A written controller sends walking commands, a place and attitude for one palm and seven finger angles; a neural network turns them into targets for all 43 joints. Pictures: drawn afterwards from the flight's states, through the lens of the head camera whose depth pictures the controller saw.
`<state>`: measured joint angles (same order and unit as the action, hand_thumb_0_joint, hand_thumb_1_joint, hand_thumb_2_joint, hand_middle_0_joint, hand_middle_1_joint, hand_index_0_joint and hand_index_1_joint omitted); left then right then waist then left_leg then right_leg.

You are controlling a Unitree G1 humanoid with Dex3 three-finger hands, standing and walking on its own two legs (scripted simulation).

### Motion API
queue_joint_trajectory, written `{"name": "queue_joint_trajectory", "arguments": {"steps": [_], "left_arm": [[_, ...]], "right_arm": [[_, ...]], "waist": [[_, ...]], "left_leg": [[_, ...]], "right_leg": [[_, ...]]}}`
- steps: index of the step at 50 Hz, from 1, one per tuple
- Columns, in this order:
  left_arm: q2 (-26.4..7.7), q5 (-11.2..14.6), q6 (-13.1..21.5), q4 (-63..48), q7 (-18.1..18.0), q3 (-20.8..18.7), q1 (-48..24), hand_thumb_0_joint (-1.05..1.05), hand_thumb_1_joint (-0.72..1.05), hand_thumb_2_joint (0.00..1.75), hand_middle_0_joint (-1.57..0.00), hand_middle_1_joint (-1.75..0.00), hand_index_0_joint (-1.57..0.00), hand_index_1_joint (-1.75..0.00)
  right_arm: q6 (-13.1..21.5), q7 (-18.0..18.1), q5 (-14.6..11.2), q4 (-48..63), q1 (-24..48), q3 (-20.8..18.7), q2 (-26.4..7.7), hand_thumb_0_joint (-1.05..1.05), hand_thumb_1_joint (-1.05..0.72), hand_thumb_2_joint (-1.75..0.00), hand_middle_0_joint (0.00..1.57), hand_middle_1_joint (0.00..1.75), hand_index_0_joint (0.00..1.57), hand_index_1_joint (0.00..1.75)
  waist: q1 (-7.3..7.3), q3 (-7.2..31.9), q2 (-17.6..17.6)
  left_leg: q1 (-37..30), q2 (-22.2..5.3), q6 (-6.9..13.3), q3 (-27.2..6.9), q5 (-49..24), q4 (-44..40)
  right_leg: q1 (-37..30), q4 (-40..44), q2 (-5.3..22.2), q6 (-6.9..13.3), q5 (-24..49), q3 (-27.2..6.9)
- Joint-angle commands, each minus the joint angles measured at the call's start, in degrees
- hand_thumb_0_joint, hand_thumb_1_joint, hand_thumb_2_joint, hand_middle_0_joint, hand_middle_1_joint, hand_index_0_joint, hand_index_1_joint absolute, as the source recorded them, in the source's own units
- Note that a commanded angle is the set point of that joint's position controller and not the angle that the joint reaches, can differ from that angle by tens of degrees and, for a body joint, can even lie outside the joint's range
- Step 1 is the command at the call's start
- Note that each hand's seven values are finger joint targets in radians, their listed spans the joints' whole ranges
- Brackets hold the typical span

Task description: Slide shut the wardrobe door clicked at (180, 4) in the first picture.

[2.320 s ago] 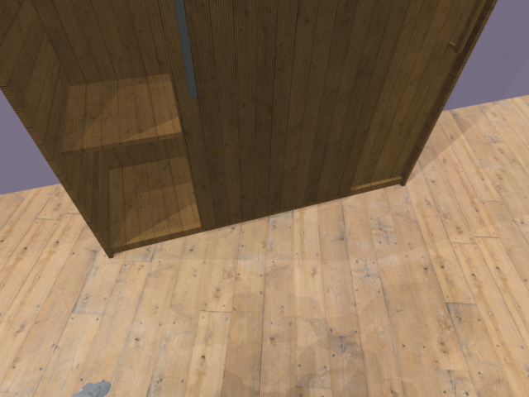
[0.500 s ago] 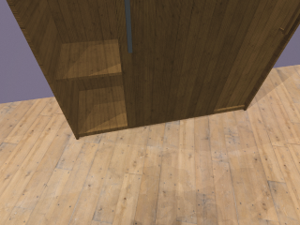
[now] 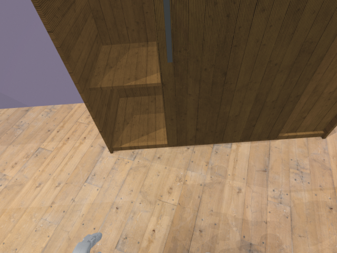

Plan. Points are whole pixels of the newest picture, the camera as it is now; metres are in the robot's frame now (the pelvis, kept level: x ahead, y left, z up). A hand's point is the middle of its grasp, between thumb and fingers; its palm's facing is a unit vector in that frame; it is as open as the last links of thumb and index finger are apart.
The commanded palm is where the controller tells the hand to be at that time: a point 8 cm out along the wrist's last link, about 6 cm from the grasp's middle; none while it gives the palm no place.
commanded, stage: take the last steps up to it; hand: right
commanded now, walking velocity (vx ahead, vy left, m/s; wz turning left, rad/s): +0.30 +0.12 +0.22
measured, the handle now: (167, 24) +0.85 +0.01 +0.13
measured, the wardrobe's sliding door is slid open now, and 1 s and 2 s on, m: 0.40 0.40 0.40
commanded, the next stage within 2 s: come to a stop and stand still in 1.00 s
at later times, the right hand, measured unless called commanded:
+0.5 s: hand (219, 222) +0.23 -0.13 -0.15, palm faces -0.24 +0.96 -0.12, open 7.4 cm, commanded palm none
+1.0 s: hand (214, 221) +0.24 -0.12 -0.19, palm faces -0.04 +0.99 -0.14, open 7.3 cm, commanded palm none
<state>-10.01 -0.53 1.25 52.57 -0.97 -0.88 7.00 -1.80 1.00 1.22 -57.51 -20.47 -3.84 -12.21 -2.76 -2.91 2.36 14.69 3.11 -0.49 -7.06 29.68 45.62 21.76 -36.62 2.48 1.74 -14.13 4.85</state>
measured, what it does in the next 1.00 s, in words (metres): walks ahead: left foot, then right foot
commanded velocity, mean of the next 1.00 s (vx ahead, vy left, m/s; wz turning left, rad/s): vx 0.27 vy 0.07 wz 0.02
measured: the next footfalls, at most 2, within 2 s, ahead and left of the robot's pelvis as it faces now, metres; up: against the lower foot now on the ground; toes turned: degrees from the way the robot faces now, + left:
left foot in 0.58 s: +0.20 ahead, +0.18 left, +0.00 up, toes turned +15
right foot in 0.94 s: +0.37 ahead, -0.02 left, +0.00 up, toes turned -5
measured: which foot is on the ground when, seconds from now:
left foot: up 0.00-0.56, down 0.58-0.96, up 0.98-1.00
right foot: down 0.00-0.58, up 0.60-0.92, down 0.94-1.00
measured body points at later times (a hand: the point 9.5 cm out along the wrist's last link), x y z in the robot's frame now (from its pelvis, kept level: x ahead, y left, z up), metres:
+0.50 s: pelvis +0.10 +0.02 +0.02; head +0.13 +0.01 +0.47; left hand -0.07 +0.20 -0.11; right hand +0.24 -0.18 -0.14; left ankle +0.14 +0.17 -0.69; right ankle +0.05 -0.09 -0.72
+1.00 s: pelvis +0.27 +0.06 +0.00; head +0.28 +0.03 +0.45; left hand +0.34 +0.33 -0.12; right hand +0.25 -0.17 -0.17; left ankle +0.16 +0.17 -0.70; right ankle +0.34 -0.02 -0.73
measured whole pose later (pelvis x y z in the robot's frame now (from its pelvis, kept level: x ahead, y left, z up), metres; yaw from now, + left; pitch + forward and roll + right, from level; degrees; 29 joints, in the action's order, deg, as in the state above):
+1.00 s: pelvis +0.27 +0.06 +0.00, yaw +6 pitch -1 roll +2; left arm -11.9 -1.9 3.6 56.3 -0.1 -3.4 9.6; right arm 0.7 0.1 1.3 -65.0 -21.5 -2.7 -10.6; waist -0.5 -1.1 2.1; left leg 10.6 -2.3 0.5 6.7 28.3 46.3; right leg 21.1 -37.7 4.4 3.2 -14.8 9.9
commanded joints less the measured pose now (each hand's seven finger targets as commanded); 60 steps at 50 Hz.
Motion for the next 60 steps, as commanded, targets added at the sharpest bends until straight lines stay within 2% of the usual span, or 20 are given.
{"name": "queue_joint_trajectory", "arguments": {"steps": [1, 5, 9, 16, 24, 26, 27, 28, 29, 30, 32, 35, 43, 46, 47, 48, 49, 51, 54, 60], "left_arm": [[-10.6, -1.1, 0.7, -1.0, -1.0, -2.3, 8.7, 0.0, 0.9, 0.9, -0.2, -0.3, -0.2, -0.3], [-7.8, -0.7, 2.3, 0.8, -1.2, -2.2, 9.5, 0.0, 0.9, 0.9, -0.2, -0.3, -0.2, -0.3], [-6.6, -0.9, 3.0, 3.7, -1.4, -2.7, 15.4, 0.0, 0.9, 0.9, -0.2, -0.3, -0.2, -0.3], [-7.2, -1.1, 3.2, 8.1, -1.3, -2.7, 20.9, 0.0, 0.9, 0.9, -0.2, -0.3, -0.2, -0.3], [-7.0, -1.8, 2.2, 12.2, -0.6, -3.1, 25.6, 0.0, 0.9, 0.9, -0.2, -0.3, -0.2, -0.3], [-6.5, -1.4, 1.9, 12.5, -0.6, -2.9, 24.5, 0.0, 0.9, 0.9, -0.2, -0.3, -0.2, -0.3], [-5.5, -0.9, 2.0, 12.7, -0.3, -2.7, 24.2, 0.0, 0.9, 0.9, -0.2, -0.3, -0.2, -0.3], [-3.2, -0.2, 2.2, 12.1, 0.2, -2.3, 23.8, 0.0, 0.9, 0.9, -0.2, -0.3, -0.2, -0.3], [-0.3, 0.0, 2.0, 9.3, 0.3, -1.4, 21.3, 0.0, 0.9, 0.9, -0.2, -0.3, -0.2, -0.3], [-2.5, -0.4, 1.4, 8.5, 0.3, -2.0, 17.0, 0.0, 0.9, 0.9, -0.2, -0.3, -0.2, -0.3], [-1.5, -0.8, 1.1, 8.1, 0.6, -2.8, 14.4, 0.0, 0.9, 0.9, -0.2, -0.3, -0.2, -0.3], [1.8, -1.4, 0.0, 9.1, 1.0, -3.1, 17.4, 0.0, 0.9, 0.9, -0.2, -0.3, -0.2, -0.3], [0.2, -1.1, 0.8, 4.6, 2.2, -2.6, 8.6, 0.0, 0.9, 0.9, -0.2, -0.3, -0.2, -0.3], [-3.6, -1.4, 1.6, 6.9, 1.5, -2.9, 16.4, 0.0, 0.9, 0.9, -0.2, -0.3, -0.2, -0.3], [-9.2, -2.1, 2.0, 7.8, 0.8, -4.1, 21.8, 0.0, 0.9, 0.9, -0.2, -0.3, -0.2, -0.3], [-14.7, -1.9, 1.7, 8.2, 0.3, -4.8, 25.7, 0.0, 0.9, 0.9, -0.2, -0.3, -0.2, -0.3], [-13.6, -1.4, 1.4, 8.0, -0.4, -4.5, 23.0, 0.0, 0.9, 0.9, -0.2, -0.3, -0.2, -0.3], [-9.0, -1.1, 2.1, 5.5, -0.8, -3.0, 14.6, 0.0, 0.9, 0.9, -0.2, -0.3, -0.2, -0.3], [-6.3, -0.5, 3.2, 5.4, -1.0, -2.0, 10.6, 0.0, 0.9, 0.9, -0.2, -0.3, -0.2, -0.3], [-5.6, -0.5, 1.5, 7.5, -1.4, -1.7, 9.4, 0.0, 0.9, 0.9, -0.2, -0.3, -0.2, -0.3]], "right_arm": [[1.4, -1.2, 0.9, 4.0, 0.5, -1.5, -4.6, 0.0, -0.9, -0.9, 0.2, 0.3, 0.2, 0.3], [0.9, -2.5, 0.8, 2.7, -0.9, -1.3, -3.2, 0.0, -0.9, -0.9, 0.2, 0.3, 0.2, 0.3], [0.7, -2.9, 1.2, 3.9, 4.3, -1.2, -2.7, 0.0, -0.9, -0.9, 0.2, 0.3, 0.2, 0.3], [0.8, -3.4, 1.0, 4.2, 11.4, -0.2, -1.2, 0.0, -0.9, -0.9, 0.2, 0.3, 0.2, 0.3], [2.7, -2.9, 0.3, 3.5, 18.3, 0.8, 0.5, 0.0, -0.9, -0.9, 0.2, 0.3, 0.2, 0.3], [3.4, -2.6, 0.3, 1.1, 12.6, 0.3, 0.2, 0.0, -0.9, -0.9, 0.2, 0.3, 0.2, 0.3], [3.9, -2.2, 0.3, -1.5, 6.5, -0.1, -1.6, 0.0, -0.9, -0.9, 0.2, 0.3, 0.2, 0.3], [4.6, -1.5, 0.5, -4.0, -1.6, -1.0, -5.6, 0.0, -0.9, -0.9, 0.2, 0.3, 0.2, 0.3], [4.9, -0.7, 0.1, -5.6, -8.9, -2.3, -11.9, 0.0, -0.9, -0.9, 0.2, 0.3, 0.2, 0.3], [4.8, -0.3, -0.6, -6.0, -9.1, -2.4, -11.9, 0.0, -0.9, -0.9, 0.2, 0.3, 0.2, 0.3], [4.9, 0.1, -0.4, -4.4, -1.1, -1.0, -5.7, 0.0, -0.9, -0.9, 0.2, 0.3, 0.2, 0.3], [5.9, 0.5, 0.5, -2.7, 1.9, 0.0, 0.7, 0.0, -0.9, -0.9, 0.2, 0.3, 0.2, 0.3], [5.8, 0.0, 0.6, -3.3, 0.7, 0.1, -3.7, 0.0, -0.9, -0.9, 0.2, 0.3, 0.2, 0.3], [5.1, -0.4, 0.0, -3.4, 1.2, 0.1, -4.0, 0.0, -0.9, -0.9, 0.2, 0.3, 0.2, 0.3], [4.8, -0.9, -0.4, -2.4, 0.0, 0.3, -1.6, 0.0, -0.9, -0.9, 0.2, 0.3, 0.2, 0.3], [5.0, -1.4, -0.6, -0.3, 1.1, 0.6, -0.8, 0.0, -0.9, -0.9, 0.2, 0.3, 0.2, 0.3], [4.5, -1.0, 0.1, -0.1, 3.6, 0.4, -3.1, 0.0, -0.9, -0.9, 0.2, 0.3, 0.2, 0.3], [4.3, -1.6, 0.3, -1.6, 3.6, 0.3, -1.8, 0.0, -0.9, -0.9, 0.2, 0.3, 0.2, 0.3], [3.1, -1.7, 0.3, -4.2, -2.1, 0.8, 0.2, 0.0, -0.9, -0.9, 0.2, 0.3, 0.2, 0.3], [1.5, 0.2, -0.2, -4.5, -1.0, 2.2, 2.9, 0.0, -0.9, -0.9, 0.2, 0.3, 0.2, 0.3]], "waist": [[3.67, -0.6, -10.5], [2.25, 2.2, -9.7], [4.01, 0.6, -5.7], [5.55, -2.0, -8.5], [7.49, -1.7, -11.3], [4.43, 1.1, -9.1], [1.66, 4.1, -6.2], [-1.84, 8.5, 1.2], [-3.62, 10.3, 12.8], [-4.4, 8.8, 8.9], [-0.52, 1.3, 5.2], [3.89, -1.3, 3.0], [3.56, -2.9, 6.1], [7.91, -0.2, -1.5], [9.63, 3.0, -13.7], [10.13, 4.5, -22.9], [9.53, 3.4, -17.7], [6.06, -2.1, -9.5], [2.35, 1.9, -8.9], [2.08, 1.5, -7.4]], "left_leg": [[17.8, -4.1, 0.2, 4.0, -2.4, 23.1], [18.3, -5.6, -0.5, 5.1, -13.0, 23.1], [22.7, -7.3, -1.2, 4.8, -16.4, 18.4], [24.4, -9.7, -1.7, 8.0, -18.1, 7.5], [12.1, -7.5, 0.4, 13.7, -12.2, -10.7], [-0.5, -5.0, 1.2, 15.9, -17.3, -19.6], [-11.6, -5.3, 2.5, 15.1, -19.7, -21.4], [-26.1, -15.1, 6.1, 4.7, -14.4, -23.5], [-31.9, -28.5, 11.4, -13.9, -14.7, -29.3], [-24.4, -29.1, 12.6, -14.7, -11.1, -32.4], [-14.0, -25.2, 11.5, -7.8, -6.5, -34.8], [-4.1, -20.2, 9.3, 4.6, -18.6, -35.5], [-3.0, -18.0, 9.4, 7.6, -22.7, -32.1], [3.3, -13.8, 6.5, 11.0, -24.1, -17.4], [11.3, -7.7, 3.2, 14.8, -16.9, -2.0], [19.4, -2.6, 1.5, 15.8, 3.6, 14.5], [21.0, -5.6, 2.3, 9.4, 3.6, 23.4], [21.6, -9.5, 1.5, 7.3, -5.9, 25.3], [14.3, -10.0, -0.2, 8.5, -11.4, 17.7], [3.8, -7.9, -1.8, 11.0, -15.2, -4.2]], "right_leg": [[-8.4, 25.7, 18.6, 6.2, -10.2, -23.3], [-10.0, 26.4, 14.8, 4.4, -6.4, -12.4], [-14.2, 27.2, 16.6, 5.3, -2.3, -12.1], [-19.1, 28.1, 17.1, 6.3, 2.6, -7.9], [-17.8, 23.1, 16.5, 5.8, 9.4, -4.5], [-14.2, 16.7, 14.3, 3.5, 10.7, -1.9], [-9.2, 9.6, 11.8, 1.7, 12.0, 1.1], [2.8, -3.4, 8.4, -0.5, 5.0, 5.4], [15.8, -21.0, 1.4, -2.3, -20.7, 6.5], [17.3, -28.7, 3.3, -1.1, -20.3, -0.5], [18.2, -32.0, 6.6, -1.1, -11.3, -2.3], [11.4, -26.0, 6.9, -2.2, -5.4, -1.1], [1.8, -3.3, 3.3, -1.4, -2.0, 2.9], [-16.7, 7.3, 1.3, -0.6, 1.9, 3.7], [-24.7, 14.5, 11.7, 3.4, -0.4, -11.7], [-27.2, 22.9, 23.8, 9.7, 1.4, -29.2], [-22.4, 23.7, 24.9, 11.3, -0.8, -29.7], [-14.5, 24.8, 20.6, 9.2, 1.4, -19.6], [-12.9, 23.1, 15.1, 6.6, 18.5, -6.1], [-10.7, 18.1, 12.9, 6.2, 34.7, -0.8]]}}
